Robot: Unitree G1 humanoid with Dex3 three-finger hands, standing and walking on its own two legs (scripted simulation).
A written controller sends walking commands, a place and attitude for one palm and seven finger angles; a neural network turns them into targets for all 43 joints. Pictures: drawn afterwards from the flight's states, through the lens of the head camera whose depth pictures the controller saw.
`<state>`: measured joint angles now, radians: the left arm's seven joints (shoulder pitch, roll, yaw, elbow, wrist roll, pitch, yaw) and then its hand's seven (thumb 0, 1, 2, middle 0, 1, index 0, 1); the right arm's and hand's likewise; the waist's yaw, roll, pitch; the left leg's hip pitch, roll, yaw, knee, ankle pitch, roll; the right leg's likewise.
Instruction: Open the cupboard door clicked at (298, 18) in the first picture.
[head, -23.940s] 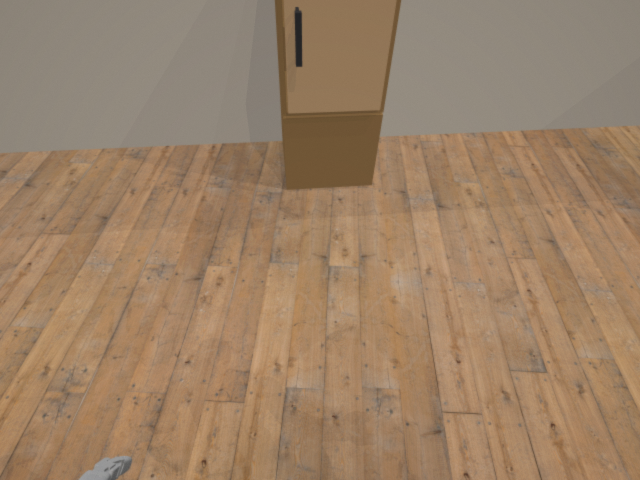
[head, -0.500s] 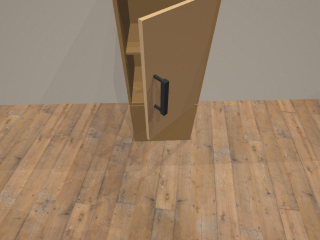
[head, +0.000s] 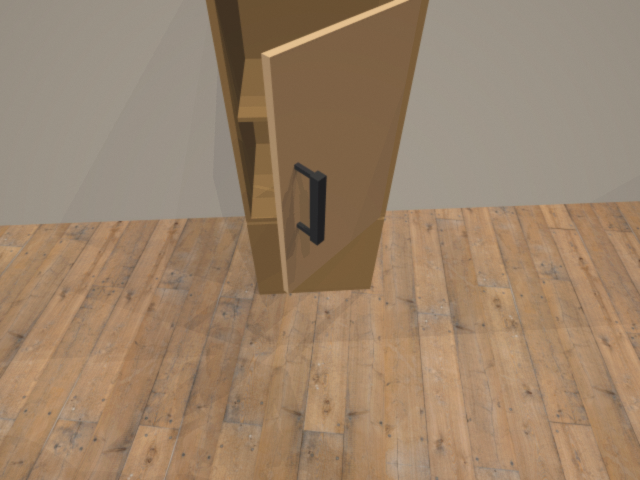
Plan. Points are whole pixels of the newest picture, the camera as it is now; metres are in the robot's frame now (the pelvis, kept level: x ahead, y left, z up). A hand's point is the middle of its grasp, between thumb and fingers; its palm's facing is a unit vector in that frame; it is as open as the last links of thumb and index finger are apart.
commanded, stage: look to check the result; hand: left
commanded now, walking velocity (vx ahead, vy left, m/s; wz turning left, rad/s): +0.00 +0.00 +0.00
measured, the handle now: (309, 205) +0.61 +0.06 -0.05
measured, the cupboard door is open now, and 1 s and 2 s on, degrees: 43 43 43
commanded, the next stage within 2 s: walk to a spot facing it in 0.58 s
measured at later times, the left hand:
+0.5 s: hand out of the picture +0.02 +0.17 -0.18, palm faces +0.04 -0.98 -0.20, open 7.4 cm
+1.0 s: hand out of the picture +0.06 +0.17 -0.18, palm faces -0.04 -0.97 -0.22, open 7.4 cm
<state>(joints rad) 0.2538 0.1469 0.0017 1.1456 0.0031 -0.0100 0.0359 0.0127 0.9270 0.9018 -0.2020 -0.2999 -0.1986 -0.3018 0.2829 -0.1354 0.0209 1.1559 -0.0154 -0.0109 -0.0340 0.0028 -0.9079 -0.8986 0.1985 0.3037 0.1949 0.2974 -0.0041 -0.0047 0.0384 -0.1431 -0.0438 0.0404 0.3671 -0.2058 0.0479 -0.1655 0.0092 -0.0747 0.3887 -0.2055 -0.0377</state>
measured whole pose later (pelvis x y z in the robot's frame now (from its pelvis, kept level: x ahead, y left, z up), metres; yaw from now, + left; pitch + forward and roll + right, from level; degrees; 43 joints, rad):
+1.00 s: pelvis +0.02 -0.01 -0.01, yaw -6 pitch +0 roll +1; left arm 0.24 0.18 0.06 1.07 0.01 0.05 0.01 0.01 0.91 0.90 -0.20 -0.30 -0.20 -0.30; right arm 0.22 -0.16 -0.02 1.08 -0.02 0.01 -0.06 0.00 -0.90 -0.90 0.20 0.30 0.20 0.30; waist 0.01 -0.01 0.08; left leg -0.16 0.00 0.14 0.48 -0.32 0.03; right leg -0.26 0.05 0.02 0.59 -0.32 -0.05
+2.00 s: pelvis +0.07 -0.04 +0.00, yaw -40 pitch +1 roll -3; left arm 0.15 0.29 0.10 0.90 0.02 0.07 -0.04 0.01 0.91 0.90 -0.20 -0.30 -0.19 -0.30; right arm 0.24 -0.20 -0.02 0.90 -0.03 0.01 -0.04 0.00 -0.90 -0.90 0.20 0.30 0.20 0.30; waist 0.01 -0.03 0.12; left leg -0.19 0.11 0.12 0.49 -0.31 -0.01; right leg -0.46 -0.03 -0.02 0.91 -0.41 0.06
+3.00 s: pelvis +0.13 -0.28 -0.03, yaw -75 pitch +0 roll +1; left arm 0.08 0.22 0.06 0.90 0.00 -0.03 -0.03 0.01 0.91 0.90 -0.20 -0.30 -0.20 -0.30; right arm 0.39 -0.18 -0.03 1.05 -0.01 0.00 -0.01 0.01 -0.90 -0.90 0.20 0.30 0.20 0.30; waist -0.04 -0.01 0.14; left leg -0.32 0.14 0.08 1.27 -0.44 -0.05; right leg -0.40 0.04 -0.13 0.68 -0.29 -0.12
